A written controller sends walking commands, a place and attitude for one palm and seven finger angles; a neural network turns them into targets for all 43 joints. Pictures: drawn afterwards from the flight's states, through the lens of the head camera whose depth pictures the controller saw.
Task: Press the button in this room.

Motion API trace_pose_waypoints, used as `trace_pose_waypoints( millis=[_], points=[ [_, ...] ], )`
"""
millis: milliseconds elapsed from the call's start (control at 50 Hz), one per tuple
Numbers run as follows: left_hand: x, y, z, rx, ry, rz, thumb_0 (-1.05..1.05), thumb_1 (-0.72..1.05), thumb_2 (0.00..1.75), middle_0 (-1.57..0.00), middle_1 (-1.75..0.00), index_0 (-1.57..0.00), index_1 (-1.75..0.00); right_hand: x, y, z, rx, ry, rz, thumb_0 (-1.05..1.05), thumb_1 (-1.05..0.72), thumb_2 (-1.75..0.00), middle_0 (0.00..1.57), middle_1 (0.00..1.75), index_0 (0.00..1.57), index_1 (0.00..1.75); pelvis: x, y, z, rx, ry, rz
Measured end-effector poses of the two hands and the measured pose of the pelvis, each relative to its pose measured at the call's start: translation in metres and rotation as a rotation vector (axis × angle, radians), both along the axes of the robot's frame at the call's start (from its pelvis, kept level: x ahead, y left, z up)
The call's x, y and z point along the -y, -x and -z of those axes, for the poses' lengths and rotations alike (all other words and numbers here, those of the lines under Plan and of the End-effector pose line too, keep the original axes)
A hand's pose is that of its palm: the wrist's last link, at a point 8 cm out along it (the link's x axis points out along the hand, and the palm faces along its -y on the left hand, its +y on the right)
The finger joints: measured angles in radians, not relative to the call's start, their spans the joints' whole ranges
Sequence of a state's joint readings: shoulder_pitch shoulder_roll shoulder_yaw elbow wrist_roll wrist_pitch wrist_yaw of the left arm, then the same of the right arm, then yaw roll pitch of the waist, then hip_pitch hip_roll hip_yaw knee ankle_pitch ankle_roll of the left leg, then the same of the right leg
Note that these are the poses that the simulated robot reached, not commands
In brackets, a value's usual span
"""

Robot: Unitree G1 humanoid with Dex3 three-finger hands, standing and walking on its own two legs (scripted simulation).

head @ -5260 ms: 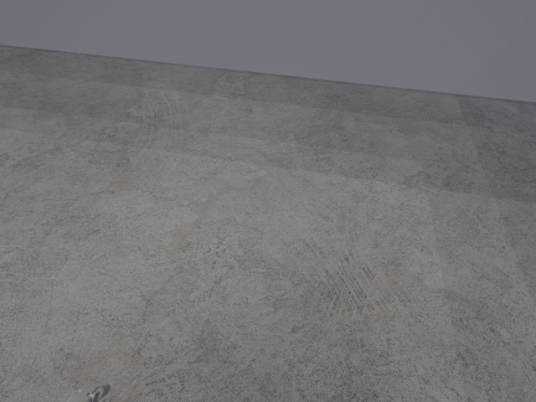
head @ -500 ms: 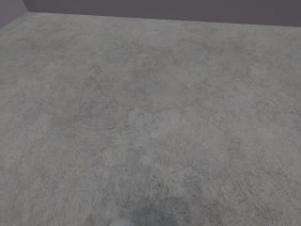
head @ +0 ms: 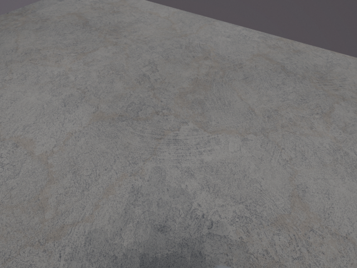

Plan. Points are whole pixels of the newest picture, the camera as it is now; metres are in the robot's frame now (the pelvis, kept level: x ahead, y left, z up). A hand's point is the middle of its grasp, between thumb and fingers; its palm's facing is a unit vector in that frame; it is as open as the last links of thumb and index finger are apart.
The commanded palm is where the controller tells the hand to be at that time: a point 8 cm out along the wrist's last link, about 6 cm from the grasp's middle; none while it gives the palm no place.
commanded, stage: turn or walk to find it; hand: left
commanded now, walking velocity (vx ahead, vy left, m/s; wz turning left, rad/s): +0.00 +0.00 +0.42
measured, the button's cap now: out of the picture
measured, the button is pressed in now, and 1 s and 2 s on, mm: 0 0 0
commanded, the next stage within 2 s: none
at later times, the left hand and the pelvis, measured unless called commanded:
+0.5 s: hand out of the picture +0.00 +0.14 -0.15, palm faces +0.23 -0.93 -0.28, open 7.4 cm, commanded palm none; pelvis -0.05 -0.06 +0.00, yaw +13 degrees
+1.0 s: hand out of the picture -0.14 +0.19 -0.17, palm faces +0.47 -0.84 -0.25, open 7.4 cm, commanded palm none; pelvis -0.09 -0.02 +0.00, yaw +25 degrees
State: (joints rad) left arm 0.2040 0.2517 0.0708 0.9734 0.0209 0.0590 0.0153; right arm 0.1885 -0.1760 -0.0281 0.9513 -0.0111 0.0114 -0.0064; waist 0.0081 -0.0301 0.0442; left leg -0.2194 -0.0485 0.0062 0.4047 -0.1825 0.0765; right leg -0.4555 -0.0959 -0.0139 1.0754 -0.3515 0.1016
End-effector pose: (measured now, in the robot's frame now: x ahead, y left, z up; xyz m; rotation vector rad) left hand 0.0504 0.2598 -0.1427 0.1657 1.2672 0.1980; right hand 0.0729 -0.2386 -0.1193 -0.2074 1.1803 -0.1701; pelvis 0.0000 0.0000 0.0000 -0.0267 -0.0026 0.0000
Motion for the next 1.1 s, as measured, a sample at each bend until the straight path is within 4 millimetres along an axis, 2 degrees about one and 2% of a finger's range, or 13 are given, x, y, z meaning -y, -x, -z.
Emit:
trace_pose_waypoints(
  millis=[120, 200, 260, 320, 360, 460, 540, 660, 760, 840, 900, 980, 1100],
  points=[
    [0.011, -0.016, -0.009, 0.069, -0.016, 0.003, 0.01, 0.91, 0.9, -0.2, -0.3, -0.2, -0.3, 0.006, 0.033, 0.012, -0.065, -0.024, 0.012, 0.0, -0.9, -0.89, 0.2, 0.3, 0.2, 0.3, 0.007, 0.01, 0.002, -0.001, -0.01, -0.045],
    [0.027, -0.023, -0.016, 0.121, -0.026, 0.006, 0.01, 0.91, 0.9, -0.2, -0.3, -0.2, -0.3, 0.02, 0.057, 0.022, -0.121, -0.039, 0.014, 0.0, -0.9, -0.89, 0.2, 0.3, 0.2, 0.3, 0.02, 0.019, 0.004, -0.003, -0.017, -0.079],
    [0.043, -0.02, -0.021, 0.159, -0.038, -0.002, 0.01, 0.91, 0.9, -0.2, -0.3, -0.2, -0.3, 0.035, 0.071, 0.032, -0.157, -0.054, 0.007, 0.0, -0.9, -0.89, 0.2, 0.3, 0.2, 0.3, 0.033, 0.027, 0.008, -0.007, -0.031, -0.104],
    [0.057, -0.005, -0.022, 0.175, -0.059, -0.021, 0.01, 0.91, 0.9, -0.2, -0.3, -0.2, -0.3, 0.051, 0.077, 0.044, -0.178, -0.069, -0.005, 0.0, -0.9, -0.89, 0.2, 0.3, 0.2, 0.3, 0.047, 0.034, 0.013, -0.003, -0.036, -0.128],
    [0.065, 0.012, -0.026, 0.162, -0.063, -0.047, 0.01, 0.91, 0.9, -0.2, -0.3, -0.2, -0.3, 0.06, 0.076, 0.043, -0.188, -0.07, -0.027, 0.01, -0.91, -0.89, 0.2, 0.3, 0.2, 0.3, 0.053, 0.038, 0.009, 0.004, -0.045, -0.155],
    [0.076, 0.054, -0.029, 0.112, -0.063, -0.123, 0.01, 0.91, 0.9, -0.2, -0.3, -0.2, -0.3, 0.075, 0.064, 0.037, -0.177, -0.061, -0.083, 0.01, -0.91, -0.89, 0.2, 0.3, 0.2, 0.3, 0.063, 0.043, 0.003, 0.016, -0.061, -0.21],
    [0.08, 0.085, -0.024, 0.081, -0.053, -0.187, 0.01, 0.91, 0.9, -0.2, -0.3, -0.2, -0.3, 0.078, 0.052, 0.035, -0.183, -0.04, -0.14, 0.0, -0.91, -0.9, 0.19, 0.3, 0.2, 0.3, 0.064, 0.048, 0.003, 0.016, -0.061, -0.258],
    [0.076, 0.139, -0.01, 0.016, -0.023, -0.287, 0.01, 0.91, 0.9, -0.2, -0.3, -0.2, -0.3, 0.057, 0.02, 0.029, -0.16, -0.006, -0.252, 0.01, -0.91, -0.9, 0.19, 0.3, 0.19, 0.3, 0.055, 0.058, 0.006, 0.003, -0.057, -0.318],
    [0.058, 0.192, 0.013, -0.048, 0.007, -0.378, 0.01, 0.91, 0.9, -0.2, -0.3, -0.2, -0.3, 0.016, -0.017, 0.024, -0.056, 0.021, -0.362, 0.01, -0.91, -0.9, 0.19, 0.3, 0.19, 0.3, 0.035, 0.072, 0.018, -0.002, -0.031, -0.372],
    [0.044, 0.223, 0.019, -0.11, 0.013, -0.425, 0.01, 0.91, 0.9, -0.2, -0.3, -0.2, -0.3, -0.016, -0.03, 0.011, 0.023, 0.014, -0.42, 0.0, -0.91, -0.9, 0.19, 0.3, 0.2, 0.3, 0.027, 0.08, 0.016, 0.007, -0.036, -0.383],
    [0.036, 0.23, 0.011, -0.105, 0.012, -0.445, 0.01, 0.91, 0.9, -0.2, -0.3, -0.2, -0.3, -0.031, -0.031, 0.003, 0.048, 0.007, -0.446, 0.0, -0.91, -0.89, 0.2, 0.3, 0.2, 0.3, 0.023, 0.084, 0.009, 0.01, -0.019, -0.406],
    [0.029, 0.225, 0.001, -0.046, -0.008, -0.457, 0.01, 0.91, 0.9, -0.2, -0.3, -0.2, -0.3, -0.04, -0.026, 0.003, 0.045, -0.014, -0.474, 0.0, -0.9, -0.89, 0.2, 0.3, 0.2, 0.3, 0.023, 0.09, 0.004, 0.011, -0.016, -0.433],
    [0.032, 0.205, -0.011, 0.036, -0.05, -0.456, 0.01, 0.91, 0.9, -0.2, -0.3, -0.2, -0.3, -0.028, -0.009, 0.016, -0.003, -0.045, -0.482, 0.0, -0.9, -0.89, 0.2, 0.3, 0.2, 0.3, 0.036, 0.096, 0.005, 0.007, -0.028, -0.478]
  ],
)
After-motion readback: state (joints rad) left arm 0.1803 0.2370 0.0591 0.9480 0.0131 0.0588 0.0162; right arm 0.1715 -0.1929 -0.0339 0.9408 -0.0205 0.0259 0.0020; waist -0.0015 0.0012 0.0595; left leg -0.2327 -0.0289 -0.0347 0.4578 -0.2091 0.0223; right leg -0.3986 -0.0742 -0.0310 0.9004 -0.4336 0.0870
